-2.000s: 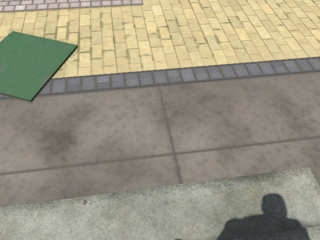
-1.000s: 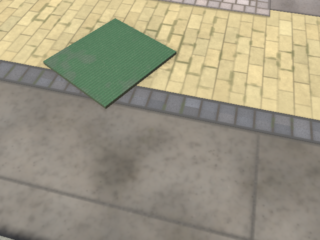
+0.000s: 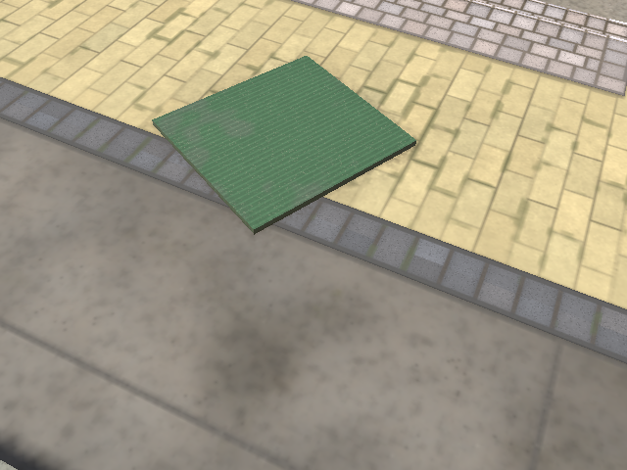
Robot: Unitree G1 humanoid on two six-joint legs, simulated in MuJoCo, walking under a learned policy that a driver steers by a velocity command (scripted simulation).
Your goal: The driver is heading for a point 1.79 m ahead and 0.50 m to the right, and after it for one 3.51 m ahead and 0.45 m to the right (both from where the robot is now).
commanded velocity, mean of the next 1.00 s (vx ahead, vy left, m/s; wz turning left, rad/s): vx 0.03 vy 0.00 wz -0.45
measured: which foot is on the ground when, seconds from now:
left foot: down 0.00-0.26, up 0.28-0.84, down 0.86-1.00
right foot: up 0.00-0.24, down 0.26-0.86, up 0.88-1.00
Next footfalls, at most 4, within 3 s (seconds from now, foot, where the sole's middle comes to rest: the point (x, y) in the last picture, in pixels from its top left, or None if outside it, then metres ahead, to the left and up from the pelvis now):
0.26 right None -0.03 -0.10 -0.78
0.86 left None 0.06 0.05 -0.78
1.58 right None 0.26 -0.43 -0.93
2.08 left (481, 461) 0.57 -0.39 -0.93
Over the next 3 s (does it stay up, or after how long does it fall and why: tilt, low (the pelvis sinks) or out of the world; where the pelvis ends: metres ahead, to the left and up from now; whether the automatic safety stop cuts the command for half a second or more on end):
stays up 0.84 -0.52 -0.15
